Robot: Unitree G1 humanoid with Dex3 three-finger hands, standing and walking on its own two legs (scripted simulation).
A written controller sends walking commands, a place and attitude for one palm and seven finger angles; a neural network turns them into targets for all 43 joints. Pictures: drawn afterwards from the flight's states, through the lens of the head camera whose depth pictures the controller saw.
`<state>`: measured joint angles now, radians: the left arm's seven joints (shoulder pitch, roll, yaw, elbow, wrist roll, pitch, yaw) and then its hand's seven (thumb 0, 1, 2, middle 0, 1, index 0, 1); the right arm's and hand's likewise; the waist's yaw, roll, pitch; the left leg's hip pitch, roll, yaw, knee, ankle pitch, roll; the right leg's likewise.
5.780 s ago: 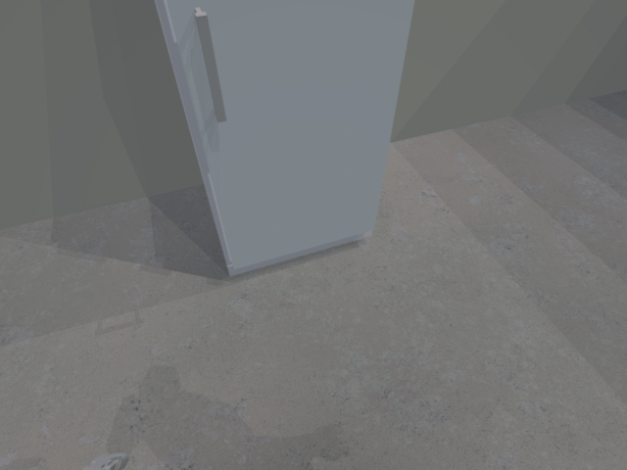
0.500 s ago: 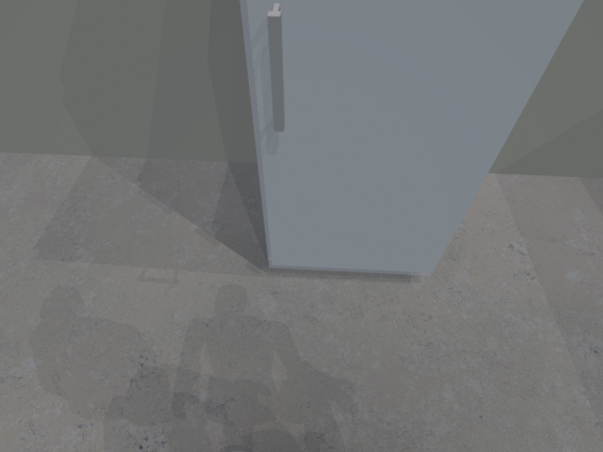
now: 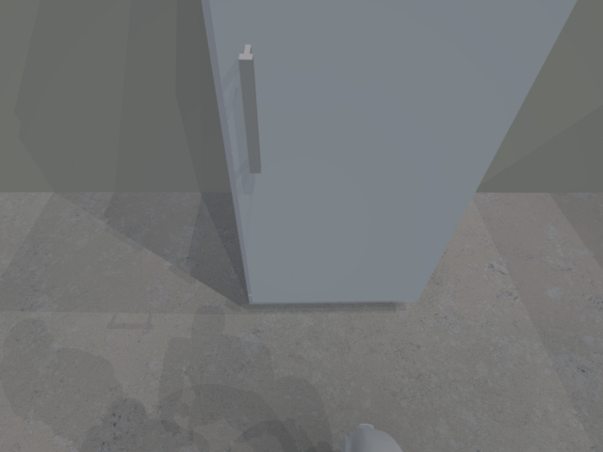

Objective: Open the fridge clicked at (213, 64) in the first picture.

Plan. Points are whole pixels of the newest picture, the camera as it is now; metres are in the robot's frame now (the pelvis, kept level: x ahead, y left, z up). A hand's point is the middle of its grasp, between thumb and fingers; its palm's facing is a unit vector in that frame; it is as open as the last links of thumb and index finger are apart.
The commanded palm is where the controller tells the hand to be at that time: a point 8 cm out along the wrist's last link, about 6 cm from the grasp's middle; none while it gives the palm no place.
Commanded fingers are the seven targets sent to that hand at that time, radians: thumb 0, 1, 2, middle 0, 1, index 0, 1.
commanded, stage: take the last steps up to it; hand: left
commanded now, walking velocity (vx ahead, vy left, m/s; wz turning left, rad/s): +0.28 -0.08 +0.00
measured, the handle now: (252, 114) +0.67 +0.11 +0.09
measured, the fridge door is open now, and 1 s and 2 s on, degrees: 0 0 0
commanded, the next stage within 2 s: come to a stop and stand still in 0.38 s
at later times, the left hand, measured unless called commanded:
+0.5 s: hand out of the picture +0.15 +0.10 -0.17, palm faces +0.10 -0.98 -0.17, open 7.3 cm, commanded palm none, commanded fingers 0.00 0.90 0.90 -0.20 -0.30 -0.20 -0.30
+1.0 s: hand (232, 431) +0.19 +0.11 -0.17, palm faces +0.06 -0.95 -0.31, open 7.4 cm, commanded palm none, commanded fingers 0.00 0.90 0.90 -0.20 -0.30 -0.20 -0.30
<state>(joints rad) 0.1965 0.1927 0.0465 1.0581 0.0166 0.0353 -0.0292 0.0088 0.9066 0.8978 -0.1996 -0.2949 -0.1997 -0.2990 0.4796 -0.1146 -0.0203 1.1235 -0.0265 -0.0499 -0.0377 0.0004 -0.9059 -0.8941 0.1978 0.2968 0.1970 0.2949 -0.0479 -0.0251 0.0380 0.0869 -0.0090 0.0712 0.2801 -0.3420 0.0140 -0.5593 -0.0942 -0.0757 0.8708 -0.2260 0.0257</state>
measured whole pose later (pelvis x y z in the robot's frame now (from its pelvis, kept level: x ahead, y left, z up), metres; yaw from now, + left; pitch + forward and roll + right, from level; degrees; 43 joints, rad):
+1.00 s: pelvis +0.16 -0.10 -0.01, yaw +0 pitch -2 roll +2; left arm 0.24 0.19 0.05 1.03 0.03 0.02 0.04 0.00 0.91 0.90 -0.20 -0.29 -0.20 -0.30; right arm 0.15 -0.19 -0.07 1.05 -0.01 0.05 -0.02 -0.01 -0.91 -0.89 0.20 0.30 0.20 0.29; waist 0.00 0.04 0.06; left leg -0.36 0.07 0.09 0.61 -0.30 -0.02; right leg -0.26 -0.03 -0.06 0.63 -0.33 -0.02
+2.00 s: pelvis +0.15 -0.04 +0.00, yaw +1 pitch -1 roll +0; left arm 0.24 0.16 0.00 1.15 0.01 0.01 0.03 0.01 0.91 0.90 -0.20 -0.30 -0.20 -0.30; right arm 0.29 -0.13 -0.01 1.14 -0.01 -0.02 -0.04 0.00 -0.91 -0.89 0.20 0.30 0.20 0.29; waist 0.00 -0.01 0.04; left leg -0.10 0.00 0.07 0.41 -0.29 0.02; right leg -0.19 -0.08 -0.04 0.42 -0.21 0.06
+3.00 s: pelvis +0.09 -0.06 +0.00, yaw +2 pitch -2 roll +0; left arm 0.25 0.32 0.01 1.03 0.02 0.01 0.00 0.01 0.90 0.90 -0.20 -0.30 -0.21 -0.30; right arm 0.28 -0.30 -0.02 1.05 -0.02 0.00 0.01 0.00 -0.90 -0.89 0.20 0.30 0.20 0.29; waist -0.01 -0.01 0.01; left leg -0.21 0.01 0.04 0.48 -0.23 0.00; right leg -0.27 -0.07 -0.06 0.45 -0.14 0.02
